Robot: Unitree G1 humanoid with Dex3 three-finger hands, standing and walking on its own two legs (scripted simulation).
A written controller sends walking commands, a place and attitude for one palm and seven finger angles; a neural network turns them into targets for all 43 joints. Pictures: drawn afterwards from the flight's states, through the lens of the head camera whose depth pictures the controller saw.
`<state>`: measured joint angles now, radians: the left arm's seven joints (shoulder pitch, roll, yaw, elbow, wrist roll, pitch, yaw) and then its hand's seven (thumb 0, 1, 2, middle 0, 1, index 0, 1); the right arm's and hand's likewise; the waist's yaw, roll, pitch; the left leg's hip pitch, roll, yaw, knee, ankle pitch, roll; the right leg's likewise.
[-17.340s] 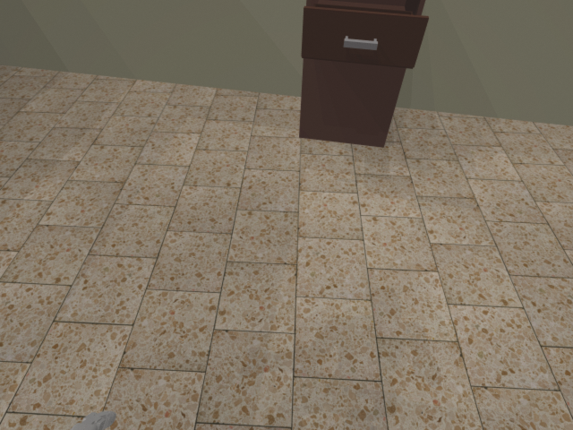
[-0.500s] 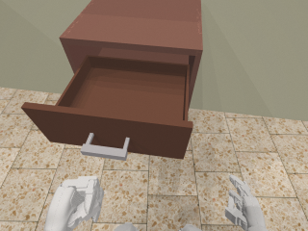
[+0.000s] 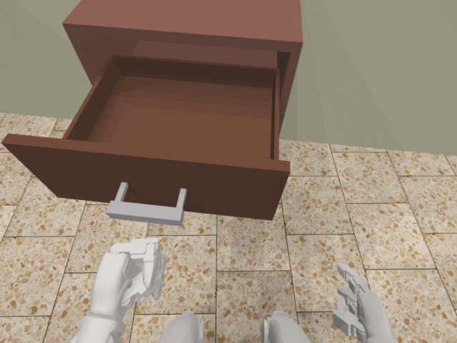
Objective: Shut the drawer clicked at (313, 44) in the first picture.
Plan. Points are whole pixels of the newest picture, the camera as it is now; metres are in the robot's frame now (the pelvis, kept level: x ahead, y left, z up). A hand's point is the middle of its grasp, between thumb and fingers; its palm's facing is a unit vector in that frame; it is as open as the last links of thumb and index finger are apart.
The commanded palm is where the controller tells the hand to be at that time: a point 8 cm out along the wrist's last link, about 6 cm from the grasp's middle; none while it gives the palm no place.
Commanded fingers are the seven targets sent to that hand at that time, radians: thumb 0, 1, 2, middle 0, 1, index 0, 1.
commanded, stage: bring the fist close to the handle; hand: left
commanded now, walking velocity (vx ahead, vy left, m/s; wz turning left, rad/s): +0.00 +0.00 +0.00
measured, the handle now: (149, 202) +0.35 +0.15 +0.03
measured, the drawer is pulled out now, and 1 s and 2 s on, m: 0.30 0.30 0.18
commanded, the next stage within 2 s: push the drawer shut in 0.60 s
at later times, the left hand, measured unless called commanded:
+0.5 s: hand (169, 265) +0.24 +0.10 +0.03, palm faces -0.10 -0.99 -0.02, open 3.3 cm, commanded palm +0.22 +0.16 +0.03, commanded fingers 0.00 0.90 0.90 -1.40 -1.60 -1.40 -1.60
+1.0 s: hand (171, 251) +0.26 +0.11 +0.03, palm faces -0.12 -0.99 -0.03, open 3.2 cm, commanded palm +0.26 +0.16 +0.03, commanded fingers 0.00 0.90 0.90 -1.40 -1.60 -1.40 -1.60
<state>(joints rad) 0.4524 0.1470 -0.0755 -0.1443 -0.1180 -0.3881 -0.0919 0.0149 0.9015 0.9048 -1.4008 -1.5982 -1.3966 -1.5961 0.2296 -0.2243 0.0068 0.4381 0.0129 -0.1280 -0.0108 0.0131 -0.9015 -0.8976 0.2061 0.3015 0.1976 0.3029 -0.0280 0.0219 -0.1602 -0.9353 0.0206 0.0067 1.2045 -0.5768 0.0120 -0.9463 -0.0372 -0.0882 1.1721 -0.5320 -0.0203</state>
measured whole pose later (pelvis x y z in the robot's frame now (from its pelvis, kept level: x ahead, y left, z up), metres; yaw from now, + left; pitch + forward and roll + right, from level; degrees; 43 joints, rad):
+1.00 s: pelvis +0.00 -0.01 -0.01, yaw +0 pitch +20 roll -1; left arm 0.22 0.17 -0.05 0.01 -0.12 -0.38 -0.08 0.01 0.89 0.91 -1.40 -1.60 -1.40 -1.60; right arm 0.21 -0.24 0.01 0.46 0.01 -0.07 -0.01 0.01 -0.90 -0.90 0.21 0.30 0.20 0.30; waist -0.04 0.03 -0.17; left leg -1.02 0.02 -0.01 1.26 -0.59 0.00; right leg -1.03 -0.04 -0.10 1.22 -0.54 -0.03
